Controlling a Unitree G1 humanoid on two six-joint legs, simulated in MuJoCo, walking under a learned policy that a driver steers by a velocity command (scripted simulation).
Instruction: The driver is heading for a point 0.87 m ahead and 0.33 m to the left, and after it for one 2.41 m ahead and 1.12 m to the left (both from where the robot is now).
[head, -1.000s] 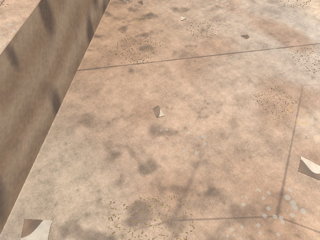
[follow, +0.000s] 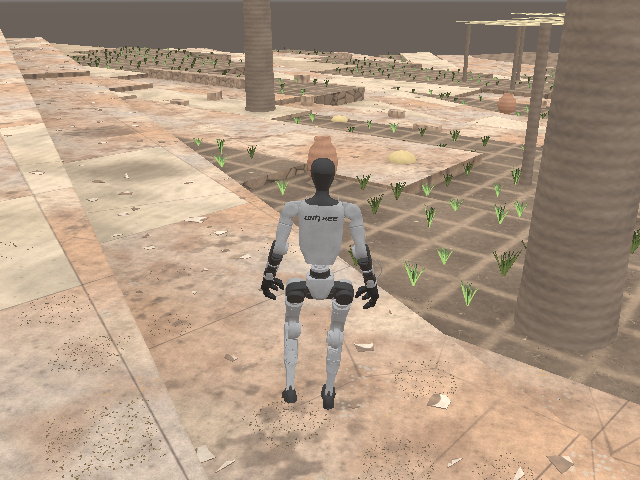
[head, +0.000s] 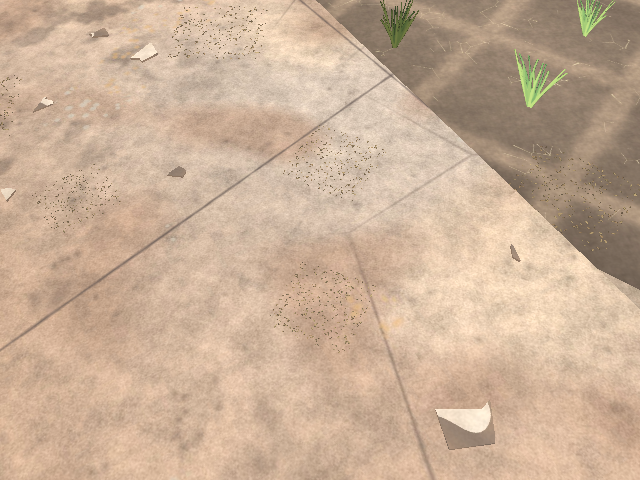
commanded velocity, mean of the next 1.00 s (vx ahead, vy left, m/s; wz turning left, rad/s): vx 0.50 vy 0.00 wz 0.42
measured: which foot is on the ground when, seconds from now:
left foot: up 0.00-0.40, down 0.42-0.92, up 0.94-1.00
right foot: down 0.00-0.42, up 0.44-0.90, down 0.92-1.00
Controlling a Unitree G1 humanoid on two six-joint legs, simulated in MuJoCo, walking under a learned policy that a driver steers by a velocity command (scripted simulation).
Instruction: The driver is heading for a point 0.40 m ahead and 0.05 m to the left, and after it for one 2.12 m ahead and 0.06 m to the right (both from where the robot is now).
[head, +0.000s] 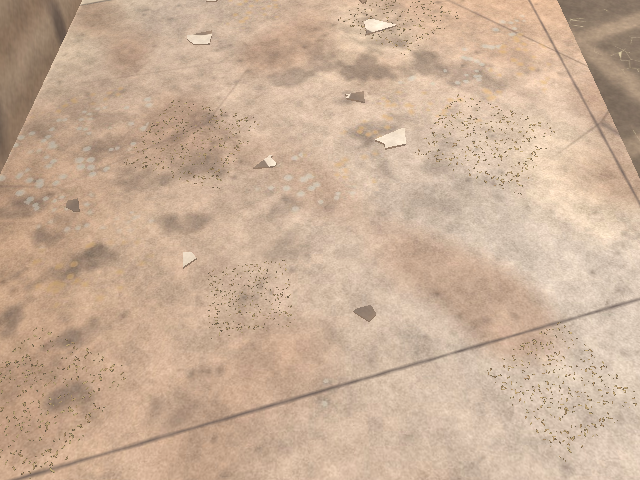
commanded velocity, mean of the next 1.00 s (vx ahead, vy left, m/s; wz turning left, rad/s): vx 0.28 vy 0.00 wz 0.20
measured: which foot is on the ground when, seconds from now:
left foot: up 0.00-0.42, down 0.44-1.00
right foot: down 0.00-0.44, up 0.46-0.98, down 1.00-1.00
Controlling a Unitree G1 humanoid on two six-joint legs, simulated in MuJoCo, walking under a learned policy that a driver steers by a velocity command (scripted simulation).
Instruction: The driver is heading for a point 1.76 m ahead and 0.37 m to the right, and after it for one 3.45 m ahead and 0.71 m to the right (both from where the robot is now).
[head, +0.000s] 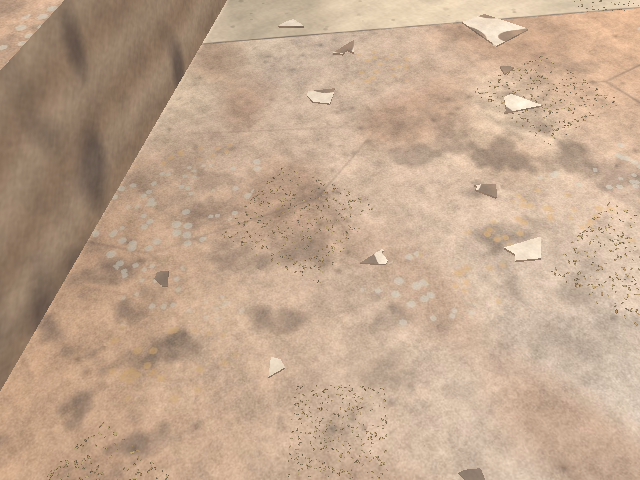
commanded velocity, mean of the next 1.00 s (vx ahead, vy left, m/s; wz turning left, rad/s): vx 0.04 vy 0.00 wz -0.47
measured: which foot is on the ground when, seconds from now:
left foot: down 0.00-0.00, up 0.02-0.48, down 0.50-0.92, up 0.94-1.00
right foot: down 0.00-0.50, up 0.52-0.90, down 0.92-1.00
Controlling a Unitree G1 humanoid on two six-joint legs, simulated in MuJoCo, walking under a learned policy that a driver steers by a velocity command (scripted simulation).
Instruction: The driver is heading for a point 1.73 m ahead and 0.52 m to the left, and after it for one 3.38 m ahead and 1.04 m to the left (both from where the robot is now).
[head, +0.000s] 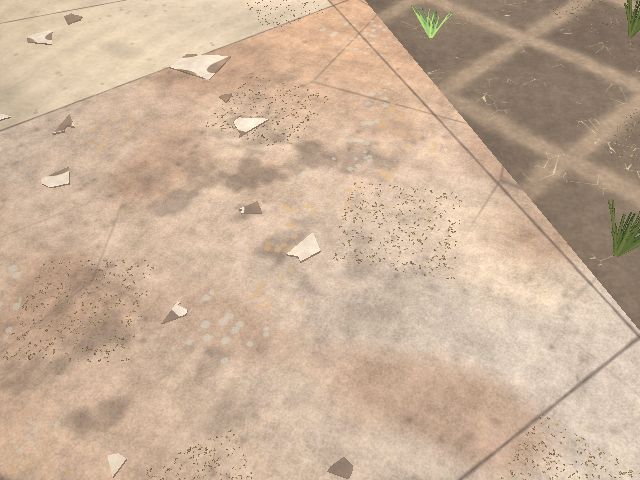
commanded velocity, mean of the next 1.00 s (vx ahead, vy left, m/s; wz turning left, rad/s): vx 0.16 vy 0.00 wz -0.04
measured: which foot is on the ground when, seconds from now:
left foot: up 0.00-0.36, down 0.38-1.00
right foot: down 0.00-0.38, up 0.40-0.74, down 0.76-1.00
